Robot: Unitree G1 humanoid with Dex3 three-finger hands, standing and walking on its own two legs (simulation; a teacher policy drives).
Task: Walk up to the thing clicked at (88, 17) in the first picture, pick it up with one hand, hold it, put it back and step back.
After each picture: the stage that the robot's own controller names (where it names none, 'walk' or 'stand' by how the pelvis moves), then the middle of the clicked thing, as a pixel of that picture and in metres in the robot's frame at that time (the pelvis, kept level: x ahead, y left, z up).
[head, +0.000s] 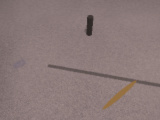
stand; (89, 25) +1.49 -0.11 -0.65
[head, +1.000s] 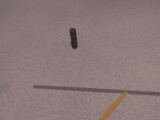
walk; (73, 38) +1.36 +0.17 -0.63
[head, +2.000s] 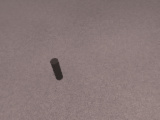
walk; (57, 69) +0.86 +0.30 -0.64
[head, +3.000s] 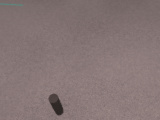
walk; (56, 105) +0.52 +0.25 -0.65
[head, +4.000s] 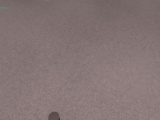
stand; out of the picture +0.39 +0.18 -0.64
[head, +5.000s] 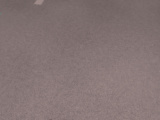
stand; out of the picture +0.36 +0.19 -0.65
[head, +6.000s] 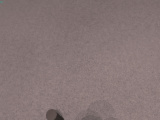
walk; (56, 118) +0.34 +0.26 -0.63
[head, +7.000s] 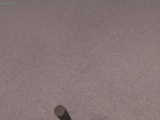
stand; (63, 115) +0.38 +0.22 -0.62
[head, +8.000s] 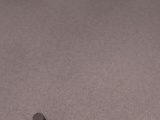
stand; out of the picture +0.36 +0.30 -0.63
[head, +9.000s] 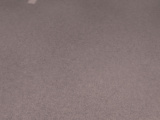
stand; out of the picture +0.33 +0.30 -0.66
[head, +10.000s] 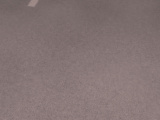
stand; out of the picture +0.32 +0.30 -0.66
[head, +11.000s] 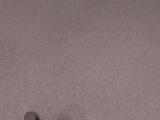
go down; out of the picture +0.34 +0.30 -0.64
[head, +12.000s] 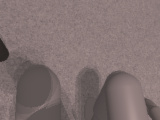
go down; out of the picture +0.39 +0.34 -0.23
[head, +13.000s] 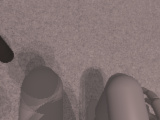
approach; out of the picture +0.38 +0.34 -0.25
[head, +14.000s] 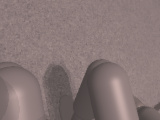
close in; out of the picture +0.35 +0.38 -0.15
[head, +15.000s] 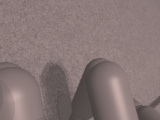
close; out of the picture +0.35 +0.38 -0.15
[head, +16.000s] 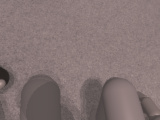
lift; out of the picture +0.29 +0.30 -0.01
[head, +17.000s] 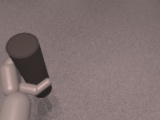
hold; (34, 71) +0.32 +0.15 +0.10
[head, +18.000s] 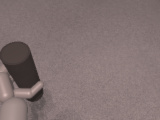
hold; (26, 77) +0.33 +0.18 +0.04
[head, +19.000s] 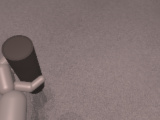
hold; (28, 70) +0.34 +0.17 +0.06
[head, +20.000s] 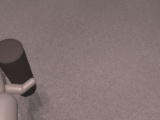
crouch; (19, 73) +0.34 +0.20 +0.06
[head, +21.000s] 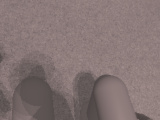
crouch; out of the picture +0.40 +0.31 -0.07
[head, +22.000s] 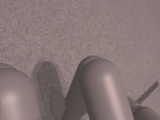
lower; out of the picture +0.36 +0.37 -0.16
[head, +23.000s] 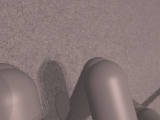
lower; out of the picture +0.35 +0.38 -0.15
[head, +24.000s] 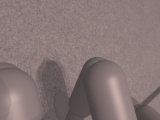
lower; out of the picture +0.34 +0.38 -0.15
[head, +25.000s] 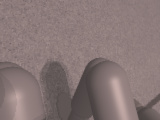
lower; out of the picture +0.33 +0.36 -0.15
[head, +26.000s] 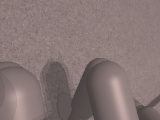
loosen; out of the picture +0.33 +0.36 -0.15
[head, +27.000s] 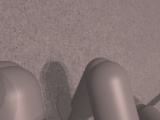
withdraw; out of the picture +0.33 +0.35 -0.15
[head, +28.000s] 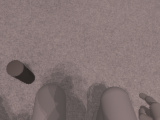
walk; (23, 73) +0.38 +0.30 -0.36
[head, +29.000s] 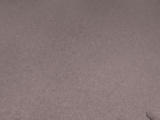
stand; out of the picture +0.31 +0.26 -0.59
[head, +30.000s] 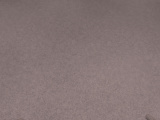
stand; out of the picture +0.32 +0.27 -0.60
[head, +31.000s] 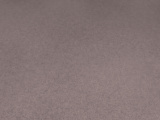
stand; out of the picture +0.32 +0.27 -0.62
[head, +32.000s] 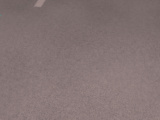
stand; out of the picture +0.34 +0.27 -0.66
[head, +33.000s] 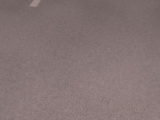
stand; out of the picture +0.31 +0.28 -0.66
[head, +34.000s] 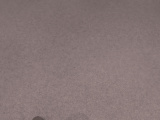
walk; out of the picture +0.32 +0.28 -0.65
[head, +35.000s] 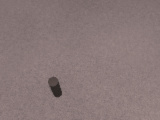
walk; (55, 87) +0.53 +0.20 -0.64
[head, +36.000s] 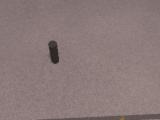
walk; (54, 52) +0.87 +0.20 -0.63
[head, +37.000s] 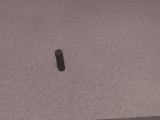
stand; (60, 61) +0.95 +0.23 -0.64
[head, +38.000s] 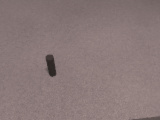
stand; (51, 66) +0.92 +0.25 -0.66
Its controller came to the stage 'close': yes
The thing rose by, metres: 0.70
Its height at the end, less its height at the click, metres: +0.00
